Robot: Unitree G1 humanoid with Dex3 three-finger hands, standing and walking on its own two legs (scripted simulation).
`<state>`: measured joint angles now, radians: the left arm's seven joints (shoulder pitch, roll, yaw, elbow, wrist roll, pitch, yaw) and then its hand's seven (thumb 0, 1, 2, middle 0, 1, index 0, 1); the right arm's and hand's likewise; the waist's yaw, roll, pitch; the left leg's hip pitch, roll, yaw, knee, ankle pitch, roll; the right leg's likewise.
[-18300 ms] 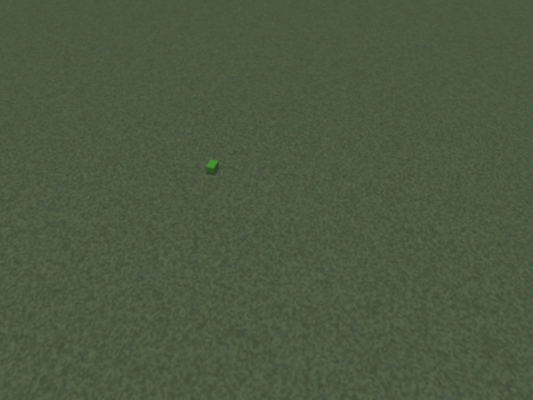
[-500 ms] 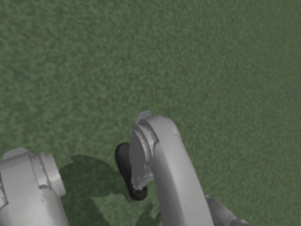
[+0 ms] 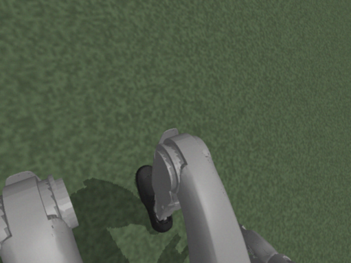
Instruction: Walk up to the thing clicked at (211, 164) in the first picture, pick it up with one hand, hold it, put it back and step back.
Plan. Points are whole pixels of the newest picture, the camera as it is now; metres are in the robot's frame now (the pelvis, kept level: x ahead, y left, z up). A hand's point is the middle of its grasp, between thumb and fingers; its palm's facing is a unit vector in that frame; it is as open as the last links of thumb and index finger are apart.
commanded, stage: settle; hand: left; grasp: from above
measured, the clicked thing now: out of the picture +0.46 +0.36 -0.29
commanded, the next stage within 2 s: lift in 0.72 s
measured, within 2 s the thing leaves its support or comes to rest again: leaves its support in 0.10 s
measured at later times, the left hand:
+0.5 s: hand out of the picture +0.44 +0.37 -0.15, palm faces -0.46 -0.08 -0.89, open 7.1 cm
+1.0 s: hand out of the picture +0.43 +0.36 -0.10, palm faces -0.44 -0.10 -0.89, open 7.1 cm
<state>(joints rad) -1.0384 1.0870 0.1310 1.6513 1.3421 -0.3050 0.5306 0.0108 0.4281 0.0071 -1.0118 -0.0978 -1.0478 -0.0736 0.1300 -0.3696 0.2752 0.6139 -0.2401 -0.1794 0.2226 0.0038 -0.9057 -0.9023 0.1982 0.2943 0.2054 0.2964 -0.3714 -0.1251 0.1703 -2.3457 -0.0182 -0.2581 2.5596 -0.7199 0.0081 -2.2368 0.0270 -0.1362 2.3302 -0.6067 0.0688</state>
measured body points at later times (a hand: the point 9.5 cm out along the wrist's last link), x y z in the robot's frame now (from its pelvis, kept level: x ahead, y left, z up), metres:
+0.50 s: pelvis +0.00 +0.00 +0.02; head +0.23 +0.12 +0.39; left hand +0.46 +0.37 -0.10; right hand +0.10 -0.26 -0.06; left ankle +0.06 +0.12 -0.27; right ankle +0.13 -0.13 -0.27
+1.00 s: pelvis -0.01 -0.01 +0.04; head +0.22 +0.10 +0.42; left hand +0.45 +0.37 -0.04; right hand +0.07 -0.28 -0.04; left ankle +0.06 +0.12 -0.27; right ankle +0.13 -0.13 -0.27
